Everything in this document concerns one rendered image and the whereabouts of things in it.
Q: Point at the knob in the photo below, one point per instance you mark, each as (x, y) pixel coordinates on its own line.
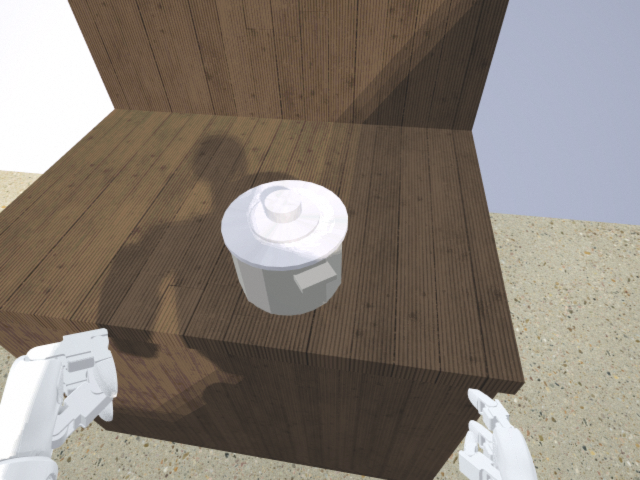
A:
(283, 206)

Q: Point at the table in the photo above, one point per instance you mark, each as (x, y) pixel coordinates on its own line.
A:
(375, 100)

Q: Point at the pot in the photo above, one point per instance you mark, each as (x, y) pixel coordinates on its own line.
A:
(291, 292)

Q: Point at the robot left forearm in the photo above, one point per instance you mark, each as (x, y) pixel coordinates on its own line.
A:
(29, 468)

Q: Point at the left robot hand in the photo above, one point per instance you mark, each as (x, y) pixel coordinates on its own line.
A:
(82, 367)

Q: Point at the right robot hand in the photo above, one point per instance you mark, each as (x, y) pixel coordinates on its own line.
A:
(505, 452)

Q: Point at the lid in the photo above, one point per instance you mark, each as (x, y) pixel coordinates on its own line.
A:
(259, 242)

